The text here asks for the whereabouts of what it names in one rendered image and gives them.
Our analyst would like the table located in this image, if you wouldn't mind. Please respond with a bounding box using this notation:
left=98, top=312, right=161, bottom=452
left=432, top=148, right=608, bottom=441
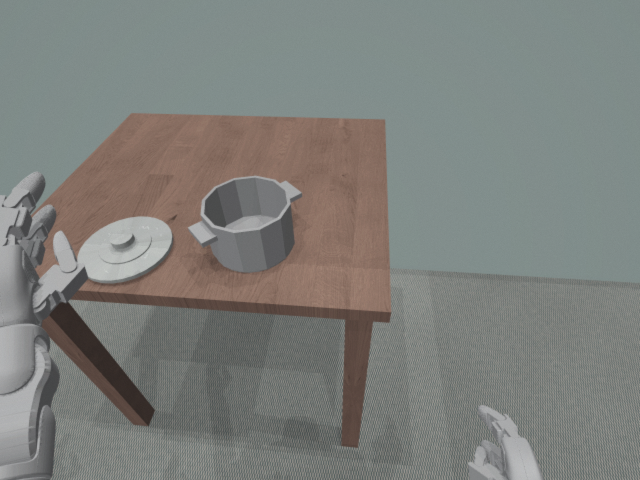
left=31, top=113, right=391, bottom=448

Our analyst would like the left robot hand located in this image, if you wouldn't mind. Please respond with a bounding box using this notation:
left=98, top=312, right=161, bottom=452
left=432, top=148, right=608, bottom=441
left=0, top=172, right=88, bottom=328

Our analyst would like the knob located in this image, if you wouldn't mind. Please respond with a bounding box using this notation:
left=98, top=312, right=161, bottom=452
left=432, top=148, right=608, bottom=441
left=109, top=229, right=135, bottom=249

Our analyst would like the robot left forearm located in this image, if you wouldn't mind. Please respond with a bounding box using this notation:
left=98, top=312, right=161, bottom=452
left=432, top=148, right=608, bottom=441
left=0, top=324, right=60, bottom=480

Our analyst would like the right robot hand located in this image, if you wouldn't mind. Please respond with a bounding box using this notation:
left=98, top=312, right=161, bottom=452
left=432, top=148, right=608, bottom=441
left=468, top=405, right=544, bottom=480

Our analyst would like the pot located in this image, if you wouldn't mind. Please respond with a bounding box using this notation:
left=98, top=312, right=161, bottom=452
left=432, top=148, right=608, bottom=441
left=188, top=176, right=302, bottom=273

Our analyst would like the lid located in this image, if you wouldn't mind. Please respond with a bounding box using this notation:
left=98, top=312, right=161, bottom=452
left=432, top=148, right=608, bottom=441
left=77, top=216, right=173, bottom=283

